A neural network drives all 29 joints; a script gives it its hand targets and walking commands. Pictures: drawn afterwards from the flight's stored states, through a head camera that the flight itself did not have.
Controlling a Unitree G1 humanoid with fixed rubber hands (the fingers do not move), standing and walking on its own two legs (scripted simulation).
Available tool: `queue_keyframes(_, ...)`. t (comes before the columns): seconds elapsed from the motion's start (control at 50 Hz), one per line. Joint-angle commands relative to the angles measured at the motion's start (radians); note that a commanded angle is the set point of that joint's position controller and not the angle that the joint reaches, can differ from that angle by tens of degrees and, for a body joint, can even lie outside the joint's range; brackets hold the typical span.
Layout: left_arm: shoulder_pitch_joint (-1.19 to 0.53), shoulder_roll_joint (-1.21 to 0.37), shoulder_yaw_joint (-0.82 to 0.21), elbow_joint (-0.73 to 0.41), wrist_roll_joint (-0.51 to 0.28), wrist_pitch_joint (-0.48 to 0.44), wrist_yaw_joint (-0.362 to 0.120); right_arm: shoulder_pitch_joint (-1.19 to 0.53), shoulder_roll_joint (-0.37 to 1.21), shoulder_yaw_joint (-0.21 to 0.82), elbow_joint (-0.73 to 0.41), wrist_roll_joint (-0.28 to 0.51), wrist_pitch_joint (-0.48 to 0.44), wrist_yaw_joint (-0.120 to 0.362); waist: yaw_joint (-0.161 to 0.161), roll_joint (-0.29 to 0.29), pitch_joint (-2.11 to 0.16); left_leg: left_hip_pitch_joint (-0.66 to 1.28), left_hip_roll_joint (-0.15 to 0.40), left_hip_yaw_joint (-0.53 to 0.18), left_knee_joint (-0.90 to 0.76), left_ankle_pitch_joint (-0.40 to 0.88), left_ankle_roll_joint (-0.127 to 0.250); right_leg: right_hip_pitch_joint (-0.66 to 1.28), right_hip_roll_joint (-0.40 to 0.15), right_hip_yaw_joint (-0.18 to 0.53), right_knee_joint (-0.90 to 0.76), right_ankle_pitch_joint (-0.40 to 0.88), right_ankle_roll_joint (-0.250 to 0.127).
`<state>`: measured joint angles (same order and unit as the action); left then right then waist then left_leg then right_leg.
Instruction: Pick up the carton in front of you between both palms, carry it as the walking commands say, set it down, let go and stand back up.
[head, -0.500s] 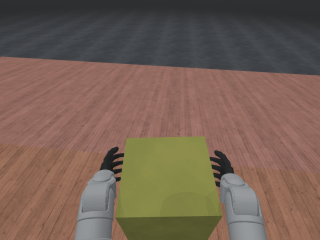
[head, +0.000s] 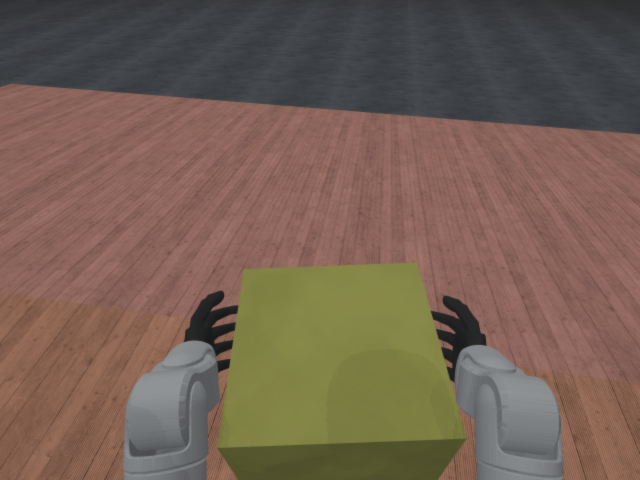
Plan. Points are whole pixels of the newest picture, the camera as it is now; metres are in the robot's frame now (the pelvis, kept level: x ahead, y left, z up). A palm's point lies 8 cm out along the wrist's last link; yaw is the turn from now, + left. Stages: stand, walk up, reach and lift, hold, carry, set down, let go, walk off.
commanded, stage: carry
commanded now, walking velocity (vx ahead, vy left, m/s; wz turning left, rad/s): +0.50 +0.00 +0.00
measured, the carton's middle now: (334, 391) +0.26 +0.00 +0.01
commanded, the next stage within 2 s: none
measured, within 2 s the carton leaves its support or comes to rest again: neither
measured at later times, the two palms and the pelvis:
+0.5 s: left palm (237, 179) +0.61 +0.18 +0.09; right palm (408, 188) +0.59 -0.12 +0.09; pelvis +0.33 +0.04 +0.00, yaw -2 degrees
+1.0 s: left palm (270, 81) +1.00 +0.16 +0.11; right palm (391, 87) +1.00 -0.14 +0.11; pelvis +0.67 +0.01 -0.01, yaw +0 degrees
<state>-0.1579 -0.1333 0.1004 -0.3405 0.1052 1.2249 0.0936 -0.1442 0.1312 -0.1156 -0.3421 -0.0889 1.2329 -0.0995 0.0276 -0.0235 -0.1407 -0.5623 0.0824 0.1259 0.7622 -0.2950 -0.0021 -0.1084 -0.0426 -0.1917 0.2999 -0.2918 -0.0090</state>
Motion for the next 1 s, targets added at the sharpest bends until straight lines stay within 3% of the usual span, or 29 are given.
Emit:
queue_keyframes(0.0, -0.464, -0.842, -0.704, -0.042, -0.427, 0.017, -0.251, -0.476, 0.845, 0.689, -0.039, 0.372, 0.003, 0.237, -0.007, -0.124, -0.099, -0.001, -0.032, 0.072, -0.171, 0.121, -0.002, 0.122, -0.216, 0.123, -0.101, 0.281, -0.099)
queue_keyframes(0.06, -0.472, -0.834, -0.698, -0.036, -0.424, 0.024, -0.258, -0.483, 0.844, 0.682, -0.037, 0.364, 0.009, 0.235, -0.016, -0.132, -0.094, 0.223, -0.064, 0.144, -0.264, 0.218, 0.016, 0.037, -0.193, 0.039, 0.009, 0.357, -0.058)
queue_keyframes(0.08, -0.475, -0.832, -0.696, -0.040, -0.423, 0.027, -0.259, -0.478, 0.842, 0.678, -0.031, 0.362, 0.010, 0.237, -0.025, -0.101, -0.132, 0.366, -0.093, 0.182, -0.276, 0.179, 0.023, -0.012, -0.161, -0.016, 0.134, 0.416, -0.037)
queue_keyframes(0.1, -0.473, -0.825, -0.694, -0.040, -0.419, 0.029, -0.260, -0.469, 0.839, 0.672, -0.023, 0.360, 0.010, 0.238, -0.039, -0.058, -0.191, 0.557, -0.077, 0.153, -0.277, 0.123, 0.034, -0.105, -0.128, -0.043, 0.311, 0.413, -0.010)
queue_keyframes(0.12, -0.493, -0.814, -0.695, -0.046, -0.422, 0.034, -0.264, -0.459, 0.832, 0.663, -0.016, 0.351, 0.009, 0.239, -0.063, 0.114, -0.246, 0.703, 0.145, -0.201, -0.417, -0.117, 0.088, -0.277, -0.070, -0.043, 0.576, 0.211, 0.037)
queue_keyframes(0.14, -0.520, -0.832, -0.705, -0.054, -0.429, 0.041, -0.265, -0.477, 0.834, 0.661, 0.001, 0.344, 0.004, 0.240, -0.056, 0.327, -0.285, 0.859, 0.376, -0.623, -0.549, -0.157, 0.217, -0.541, 0.044, 0.011, 0.849, -0.171, 0.060)
queue_keyframes(0.16, -0.518, -0.847, -0.702, -0.038, -0.426, 0.037, -0.268, -0.475, 0.864, 0.667, -0.011, 0.356, 0.000, 0.241, -0.051, 0.262, -0.270, 0.827, 0.388, -0.643, -0.557, -0.035, 0.242, -0.619, -0.015, 0.138, 0.976, -0.183, 0.025)
queue_keyframes(0.18, -0.528, -0.874, -0.705, -0.045, -0.431, 0.028, -0.272, -0.486, 0.904, 0.680, -0.032, 0.368, -0.008, 0.242, -0.054, 0.202, -0.261, 0.781, 0.350, -0.542, -0.527, 0.114, 0.229, -0.630, -0.055, 0.166, 1.010, -0.152, -0.001)
queue_keyframes(0.2, -0.525, -0.903, -0.710, -0.048, -0.430, 0.015, -0.274, -0.510, 0.936, 0.694, -0.057, 0.377, -0.018, 0.246, -0.052, 0.101, -0.257, 0.743, 0.328, -0.450, -0.511, 0.191, 0.201, -0.627, -0.089, 0.182, 0.983, -0.098, -0.011)
queue_keyframes(0.22, -0.513, -0.920, -0.715, -0.057, -0.424, 0.002, -0.273, -0.529, 0.962, 0.710, -0.080, 0.387, -0.029, 0.249, -0.045, 0.057, -0.251, 0.689, 0.301, -0.358, -0.523, 0.246, 0.169, -0.592, -0.108, 0.188, 0.911, -0.037, -0.016)
queue_keyframes(0.26, -0.491, -0.953, -0.726, -0.068, -0.406, -0.020, -0.264, -0.539, 0.982, 0.729, -0.104, 0.402, -0.045, 0.256, -0.043, 0.097, -0.253, 0.654, 0.262, -0.242, -0.549, 0.258, 0.135, -0.539, -0.095, 0.154, 0.788, 0.005, -0.012)
queue_keyframes(0.36, -0.391, -0.926, -0.720, -0.063, -0.350, -0.046, -0.234, -0.489, 0.921, 0.751, -0.131, 0.427, -0.048, 0.277, -0.042, 0.139, -0.192, 0.698, 0.201, -0.087, -0.566, 0.366, 0.137, -0.591, -0.059, 0.068, 0.522, 0.118, 0.005)
queue_keyframes(0.44, -0.355, -0.892, -0.711, -0.067, -0.343, -0.028, -0.230, -0.426, 0.869, 0.729, -0.112, 0.406, -0.031, 0.280, -0.047, 0.164, -0.098, 0.679, 0.162, 0.003, -0.558, 0.483, 0.122, -0.542, -0.022, -0.007, 0.311, 0.224, 0.002)
queue_keyframes(0.5, -0.375, -0.871, -0.712, -0.071, -0.361, -0.008, -0.241, -0.413, 0.847, 0.716, -0.100, 0.387, -0.018, 0.276, -0.050, 0.177, -0.040, 0.671, 0.152, 0.040, -0.542, 0.561, 0.104, -0.464, -0.002, -0.050, 0.223, 0.283, -0.021)
queue_keyframes(0.54, -0.393, -0.860, -0.711, -0.072, -0.376, 0.000, -0.248, -0.437, 0.836, 0.716, -0.106, 0.385, -0.012, 0.273, -0.036, 0.194, -0.069, 0.661, 0.147, 0.085, -0.417, 0.727, 0.081, -0.313, 0.034, -0.082, 0.203, 0.260, -0.035)
queue_keyframes(0.56, -0.397, -0.859, -0.707, -0.068, -0.380, 0.002, -0.251, -0.448, 0.830, 0.718, -0.111, 0.387, -0.009, 0.272, -0.022, 0.177, -0.117, 0.618, 0.114, 0.132, -0.273, 0.763, 0.059, -0.159, 0.078, -0.119, 0.167, 0.223, -0.036)
queue_keyframes(0.58, -0.399, -0.853, -0.701, -0.065, -0.384, 0.003, -0.254, -0.463, 0.823, 0.717, -0.118, 0.387, -0.007, 0.269, -0.004, 0.131, -0.181, 0.497, 0.081, 0.135, -0.088, 0.649, 0.035, 0.049, 0.060, -0.089, 0.166, 0.155, -0.033)
queue_keyframes(0.6, -0.402, -0.837, -0.693, -0.066, -0.385, 0.005, -0.256, -0.480, 0.819, 0.717, -0.121, 0.388, -0.003, 0.268, 0.013, -0.028, -0.244, 0.309, 0.042, 0.113, 0.177, 0.363, 0.006, 0.211, -0.166, 0.249, 0.092, -0.040, -0.075)
queue_keyframes(0.62, -0.435, -0.839, -0.692, -0.044, -0.389, -0.005, -0.262, -0.519, 0.826, 0.732, -0.150, 0.393, 0.001, 0.263, 0.018, -0.291, -0.303, -0.023, -0.102, 0.030, 0.457, -0.136, -0.027, 0.425, -0.400, 0.691, -0.026, -0.092, -0.227)
queue_keyframes(0.64, -0.438, -0.858, -0.699, -0.041, -0.406, -0.007, -0.264, -0.539, 0.821, 0.732, -0.127, 0.391, -0.003, 0.261, 0.008, -0.236, -0.278, -0.105, -0.072, -0.105, 0.585, -0.187, 0.010, 0.378, -0.387, 0.697, -0.065, 0.050, -0.246)
queue_keyframes(0.66, -0.469, -0.879, -0.709, -0.049, -0.416, -0.013, -0.264, -0.561, 0.842, 0.736, -0.126, 0.397, -0.011, 0.260, 0.005, -0.179, -0.273, -0.123, -0.032, -0.125, 0.629, -0.155, 0.035, 0.333, -0.348, 0.573, -0.027, 0.195, -0.236)
queue_keyframes(0.68, -0.499, -0.898, -0.719, -0.054, -0.425, -0.020, -0.263, -0.575, 0.863, 0.740, -0.115, 0.399, -0.020, 0.258, 0.003, -0.053, -0.276, -0.127, 0.004, -0.138, 0.603, -0.111, 0.049, 0.285, -0.326, 0.487, 0.007, 0.272, -0.210)
queue_keyframes(0.7, -0.535, -0.910, -0.730, -0.062, -0.435, -0.026, -0.263, -0.583, 0.879, 0.743, -0.101, 0.398, -0.030, 0.255, 0.004, 0.006, -0.261, -0.119, 0.028, -0.141, 0.550, -0.067, 0.056, 0.225, -0.306, 0.408, 0.011, 0.311, -0.185)
queue_keyframes(0.74, -0.579, -0.903, -0.746, -0.055, -0.448, -0.039, -0.263, -0.598, 0.884, 0.747, -0.071, 0.390, -0.047, 0.244, 0.006, -0.030, -0.268, -0.087, 0.032, -0.121, 0.462, -0.013, 0.055, 0.166, -0.279, 0.319, -0.011, 0.248, -0.161)
queue_keyframes(0.8, -0.646, -0.839, -0.755, -0.018, -0.458, -0.052, -0.263, -0.648, 0.838, 0.738, -0.022, 0.365, -0.068, 0.222, 0.004, -0.062, -0.222, -0.137, 0.030, -0.080, 0.316, 0.025, 0.036, 0.131, -0.263, 0.246, -0.046, 0.207, -0.181)
queue_keyframes(0.88, -0.794, -0.754, -0.719, 0.073, -0.467, -0.057, -0.243, -0.809, 0.758, 0.712, 0.041, 0.375, -0.069, 0.195, 0.014, -0.080, -0.152, -0.160, 0.009, -0.014, 0.068, 0.152, 0.030, 0.123, -0.203, 0.147, -0.034, 0.327, -0.180)
queue_keyframes(0.98, -0.926, -0.725, -0.612, 0.249, -0.452, -0.042, -0.211, -0.994, 0.734, 0.634, 0.192, 0.415, -0.046, 0.182, 0.026, -0.114, -0.113, -0.015, -0.052, 0.050, -0.172, 0.303, 0.075, 0.133, -0.165, 0.070, 0.019, 0.470, -0.136)
